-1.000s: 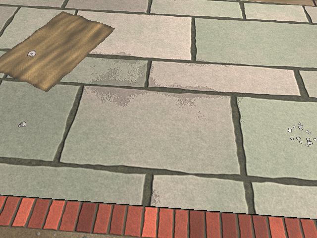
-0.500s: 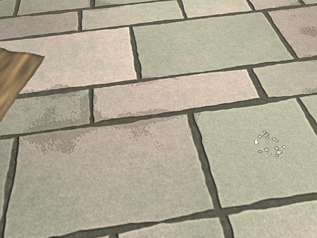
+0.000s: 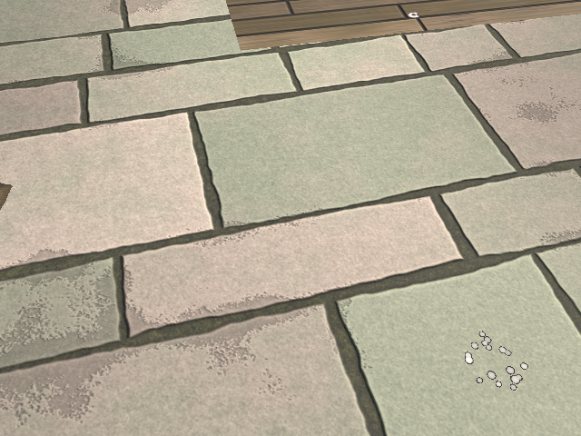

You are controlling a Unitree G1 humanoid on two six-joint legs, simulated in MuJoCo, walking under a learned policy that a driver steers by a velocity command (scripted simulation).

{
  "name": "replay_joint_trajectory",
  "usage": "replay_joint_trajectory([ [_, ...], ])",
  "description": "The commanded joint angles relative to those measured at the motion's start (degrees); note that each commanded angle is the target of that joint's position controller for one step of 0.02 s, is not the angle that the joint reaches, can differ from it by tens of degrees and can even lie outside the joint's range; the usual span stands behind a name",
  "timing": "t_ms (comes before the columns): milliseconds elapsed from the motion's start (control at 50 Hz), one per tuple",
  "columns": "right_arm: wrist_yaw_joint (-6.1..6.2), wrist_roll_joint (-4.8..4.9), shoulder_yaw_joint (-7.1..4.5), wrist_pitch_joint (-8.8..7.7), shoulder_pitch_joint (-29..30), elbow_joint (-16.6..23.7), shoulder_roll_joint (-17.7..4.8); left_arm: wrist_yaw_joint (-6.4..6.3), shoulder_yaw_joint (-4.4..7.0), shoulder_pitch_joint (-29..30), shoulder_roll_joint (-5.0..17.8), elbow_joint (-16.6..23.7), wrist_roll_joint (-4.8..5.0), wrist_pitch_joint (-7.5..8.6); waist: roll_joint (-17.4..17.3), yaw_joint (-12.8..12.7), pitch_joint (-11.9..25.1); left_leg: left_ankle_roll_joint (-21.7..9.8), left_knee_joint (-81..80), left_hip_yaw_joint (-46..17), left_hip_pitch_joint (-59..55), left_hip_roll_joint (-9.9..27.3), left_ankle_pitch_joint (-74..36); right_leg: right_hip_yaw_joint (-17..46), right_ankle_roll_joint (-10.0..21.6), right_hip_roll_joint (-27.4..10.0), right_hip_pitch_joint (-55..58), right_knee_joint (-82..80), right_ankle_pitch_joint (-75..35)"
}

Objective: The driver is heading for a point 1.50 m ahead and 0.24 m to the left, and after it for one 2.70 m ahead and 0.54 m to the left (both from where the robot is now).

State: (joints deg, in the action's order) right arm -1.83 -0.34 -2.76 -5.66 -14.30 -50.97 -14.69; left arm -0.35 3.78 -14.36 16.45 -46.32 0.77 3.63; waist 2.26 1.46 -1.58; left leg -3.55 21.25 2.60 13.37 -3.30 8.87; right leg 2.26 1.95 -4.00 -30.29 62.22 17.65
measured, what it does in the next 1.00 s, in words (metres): walks ahead: right foot, then left foot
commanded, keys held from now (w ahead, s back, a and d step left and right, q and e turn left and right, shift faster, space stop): w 1.00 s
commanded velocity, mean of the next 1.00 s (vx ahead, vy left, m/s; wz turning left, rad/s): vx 0.50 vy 0.00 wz -0.01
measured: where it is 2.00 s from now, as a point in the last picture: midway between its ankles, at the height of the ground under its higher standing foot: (287, 315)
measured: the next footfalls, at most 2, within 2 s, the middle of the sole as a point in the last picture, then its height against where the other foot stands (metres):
right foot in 0.34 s outside the picture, level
left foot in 0.86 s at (249, 364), level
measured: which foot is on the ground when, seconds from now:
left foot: down 0.00-0.34, up 0.36-0.84, down 0.86-1.00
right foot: up 0.00-0.32, down 0.34-0.88, up 0.90-1.00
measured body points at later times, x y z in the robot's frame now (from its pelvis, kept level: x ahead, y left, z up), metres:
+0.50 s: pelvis +0.29 -0.06 +0.00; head +0.31 -0.07 +0.45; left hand +0.39 +0.21 -0.11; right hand +0.37 -0.34 -0.14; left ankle +0.24 +0.08 -0.66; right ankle +0.33 -0.15 -0.74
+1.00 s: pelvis +0.57 +0.01 -0.01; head +0.59 +0.02 +0.44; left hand +0.62 +0.28 -0.14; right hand +0.68 -0.26 -0.12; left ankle +0.62 +0.09 -0.74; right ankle +0.49 -0.15 -0.66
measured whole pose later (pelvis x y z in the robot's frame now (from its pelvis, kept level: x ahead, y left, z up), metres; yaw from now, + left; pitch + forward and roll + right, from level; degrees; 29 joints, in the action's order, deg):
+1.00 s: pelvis +0.57 +0.01 -0.01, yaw +1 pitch +1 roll +0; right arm -1.9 -0.2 -2.8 -4.7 -10.4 -49.7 -15.2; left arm -0.1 3.2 -16.2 16.6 -52.0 1.3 4.5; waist 1.6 0.2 -1.6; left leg -3.3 26.3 2.9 18.9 -1.5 8.9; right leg 1.3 2.1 -3.3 -24.5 65.1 20.8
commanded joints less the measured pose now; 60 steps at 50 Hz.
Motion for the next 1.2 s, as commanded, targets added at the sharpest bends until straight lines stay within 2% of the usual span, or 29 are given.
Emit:
replay_joint_trajectory([
  [20,0.62,0.25,-1.69,-0.97,1.5,2.8,-8.7,-0.32,0.86,0.2,3.4,3.8,-0.50,0.15,-6.4,-1.3,0.9,-10.4,-13.9,-14.8,-3.8,16.0,-7.2,1.5,-1.7,-4.0,-7.2,-6.0,-5.9],
  [120,1.57,1.05,-1.91,-0.17,-2.3,1.0,-10.0,0.39,-0.08,9.5,1.5,5.9,-0.44,0.92,-5.5,1.6,-0.4,-7.7,-14.6,-7.0,-4.9,12.7,-11.6,-1.1,-2.6,-2.1,-4.9,-24.2,-21.6],
  [220,1.75,1.51,-2.07,1.20,-7.6,-1.7,-10.5,1.84,-0.39,17.1,1.9,8.6,0.26,1.54,-5.8,3.8,-2.4,-7.3,-11.5,-7.6,-13.2,16.2,-12.5,-1.6,-1.3,-0.2,-6.0,-31.9,-21.2],
  [280,2.17,1.62,-2.58,2.19,-6.9,-2.1,-11.8,2.52,0.22,15.1,3.9,8.7,0.19,1.93,-7.0,1.1,-0.7,-5.9,-6.1,-8.0,-17.8,18.1,-22.5,-2.2,1.0,1.3,-1.8,-34.2,-14.6],
  [300,2.29,1.70,-2.68,2.47,-5.6,-1.8,-12.2,2.45,0.95,10.6,5.3,7.5,0.01,2.02,-7.5,-1.8,2.1,-4.9,-0.9,-6.8,-17.6,17.1,-31.6,-3.8,2.2,3.0,5.2,-35.4,-14.0],
  [320,2.38,1.51,-2.24,2.72,-5.2,-1.5,-11.1,2.05,2.35,1.9,7.9,4.7,-0.21,1.98,-6.5,-5.9,7.7,-3.4,9.1,-4.6,-14.4,14.2,-35.8,-4.5,4.1,3.7,17.8,-35.8,-15.5],
  [340,2.47,0.23,-1.08,2.59,-5.4,0.0,-8.6,1.45,3.52,-8.7,11.9,2.6,-0.92,1.77,-0.8,-9.5,16.5,-1.4,26.3,-2.2,-2.7,10.9,-21.6,6.2,7.8,-6.1,35.9,-33.0,-17.8],
  [360,1.82,0.24,1.09,1.20,-13.0,0.5,-1.3,1.62,4.27,-11.1,16.2,1.2,-0.75,1.43,14.7,-5.4,23.3,2.1,46.0,-2.3,20.6,0.0,18.5,33.3,17.6,-18.6,54.6,-38.7,-7.7],
  [380,1.35,1.52,-0.21,-0.07,-9.6,-0.3,-7.4,1.62,2.80,-11.5,10.1,1.4,-0.05,1.24,9.6,-8.1,22.7,1.6,52.7,-9.4,27.7,2.3,24.9,38.2,17.1,-18.1,53.9,-43.2,1.0],
  [400,1.03,2.85,-1.03,-0.91,-3.7,1.7,-10.3,1.37,1.96,-6.8,8.1,2.1,-0.14,1.34,6.9,-7.7,13.5,0.8,53.4,-8.4,31.5,5.2,20.3,29.7,14.4,-16.0,46.4,-44.6,-0.2],
  [420,1.24,2.67,-0.94,-1.18,-0.5,2.3,-9.8,1.28,1.58,-2.9,7.1,2.7,-0.53,1.36,2.5,-6.2,8.8,0.8,50.9,-6.9,30.0,8.0,15.0,23.3,13.0,-13.6,38.3,-46.1,-5.1],
  [440,1.44,1.73,-1.18,-1.01,0.8,2.5,-9.3,1.43,1.14,0.0,5.7,3.0,-0.93,1.44,0.9,-4.5,5.2,1.3,47.2,-6.4,27.9,9.6,11.8,18.9,12.3,-11.7,31.3,-47.9,-10.4],
  [460,1.44,1.37,-1.34,-0.40,-0.3,2.2,-8.7,1.52,0.70,1.5,4.4,3.1,-1.47,1.67,1.7,-2.5,4.4,1.5,45.2,-6.9,24.3,10.9,9.6,15.9,11.8,-10.3,26.9,-49.6,-13.7],
  [500,1.54,1.20,-0.97,0.91,-1.9,1.7,-6.2,1.70,0.80,1.9,4.7,2.4,-1.04,2.20,2.1,-0.7,3.7,2.4,41.6,-6.4,21.4,11.6,8.2,12.5,12.4,-9.5,22.5,-52.5,-16.4],
  [540,1.79,0.67,-0.76,1.65,0.6,2.8,-5.5,1.43,1.22,1.1,6.3,1.4,-0.78,2.57,1.3,-0.5,1.8,3.6,36.7,-5.9,23.2,12.0,4.4,9.4,12.9,-9.3,20.5,-54.6,-18.4],
  [660,0.97,0.67,0.00,1.08,12.3,5.9,-4.0,0.35,1.56,-3.6,8.1,-1.7,-0.20,1.98,0.6,-4.0,-1.0,4.4,15.9,-3.2,21.2,9.4,-14.1,1.4,9.8,-6.0,20.7,-56.0,-18.3],
  [760,-0.30,1.25,0.00,0.52,18.1,8.6,-5.1,0.05,1.91,-7.7,8.9,-4.9,0.44,0.71,1.1,-5.2,-2.3,2.3,9.0,-3.8,22.6,8.1,-10.9,2.3,8.7,-10.0,30.4,-52.0,-19.8],
  [800,-0.69,1.24,-0.43,0.24,16.4,8.5,-6.4,-0.20,2.18,-7.2,9.5,-5.4,0.46,0.03,2.0,-3.6,-1.2,0.8,7.6,-3.1,19.5,7.1,-6.5,2.7,7.6,-11.1,33.4,-48.7,-25.5],
  [840,-0.38,0.97,-2.30,0.11,5.2,5.2,-9.6,-0.41,1.90,-5.5,9.1,-5.2,0.34,-0.67,1.9,2.4,5.5,-1.7,5.8,0.1,3.5,3.8,-5.4,-0.3,5.4,-7.7,32.1,-35.7,-40.7],
  [860,0.13,0.47,-3.65,0.20,-4.9,2.7,-13.3,-0.60,0.90,-6.1,7.0,-4.2,-0.51,-0.74,-1.7,5.9,13.3,-4.6,8.4,-6.3,-13.0,9.9,-7.6,-2.9,3.4,-4.6,23.2,-20.9,-32.8],
  [880,0.33,0.21,-5.03,0.82,-10.5,1.4,-18.5,0.01,-1.08,-12.9,0.5,-3.5,-0.85,0.42,-15.5,3.9,20.9,-14.0,4.5,-32.3,-34.7,23.5,3.5,-5.0,-1.2,5.4,-1.1,1.7,-7.3],
  [900,0.15,0.93,-3.59,0.93,-11.0,1.5,-13.7,0.27,-0.57,-10.7,3.2,-4.2,-0.32,1.72,-15.6,5.4,22.7,-14.3,-3.2,-43.7,-35.8,25.1,10.7,3.4,-0.7,6.4,-8.7,9.5,15.5],
  [920,0.23,1.05,-2.70,0.79,-6.6,2.1,-11.4,0.65,0.64,-5.7,7.4,-2.7,1.39,2.54,-12.3,4.8,14.3,-11.6,-4.3,-36.5,-29.1,23.6,13.7,4.1,0.4,3.0,-13.8,12.7,12.6],
  [940,0.31,0.72,-2.27,0.74,-2.2,3.2,-10.0,0.48,0.57,-2.2,7.4,-1.8,1.68,2.78,-8.6,3.3,9.0,-10.1,-5.6,-29.6,-20.8,21.6,10.9,2.2,0.9,-0.2,-13.5,10.8,7.3],
  [960,0.17,0.19,-1.82,0.62,1.2,3.6,-8.3,0.14,0.77,-0.3,7.0,-1.5,0.87,2.60,-6.2,1.8,4.8,-9.6,-7.7,-24.6,-12.9,19.6,6.8,1.5,0.8,-2.2,-11.5,7.1,3.2],
  [1000,0.00,-0.44,-1.26,0.09,3.8,3.7,-6.3,-0.15,0.91,-2.4,5.2,-2.3,0.22,1.25,-8.5,-1.5,3.3,-8.8,-11.1,-18.8,-4.7,16.8,1.0,2.0,0.4,-4.4,-4.7,2.5,-1.1],
  [1080,0.86,-0.52,-1.69,-0.27,2.9,2.0,-8.4,-0.73,0.58,-0.9,3.0,-1.7,-1.06,0.00,-6.1,-3.3,1.9,-9.8,-10.4,-8.3,-1.2,15.5,-31.5,0.1,-2.9,-3.5,-3.2,-7.1,-6.6],
  [1140,1.72,-0.27,-1.58,0.55,1.7,0.9,-8.7,-0.27,-0.28,4.1,1.0,-1.0,-1.09,0.25,-6.4,-1.5,2.8,-7.3,-9.3,-2.3,-0.8,12.1,-34.9,-2.0,-3.0,-1.3,1.9,-21.0,-17.7],
  [1200,2.07,0.08,-1.55,1.39,-1.0,-1.0,-9.3,0.28,-0.30,8.0,1.8,-0.3,-0.79,0.19,-6.7,0.3,3.7,-7.0,-8.0,-2.9,-4.5,13.1,-31.3,-1.8,-2.8,0.5,4.7,-27.9,-22.9],
])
